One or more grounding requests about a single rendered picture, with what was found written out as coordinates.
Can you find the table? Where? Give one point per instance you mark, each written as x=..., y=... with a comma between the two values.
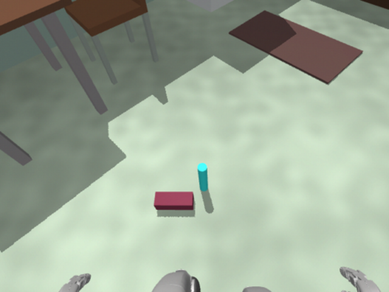
x=17, y=13

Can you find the right robot hand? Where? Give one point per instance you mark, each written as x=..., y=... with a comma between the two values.
x=359, y=280

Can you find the left robot hand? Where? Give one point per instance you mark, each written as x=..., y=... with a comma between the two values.
x=76, y=283

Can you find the chair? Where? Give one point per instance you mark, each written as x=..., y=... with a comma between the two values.
x=97, y=16

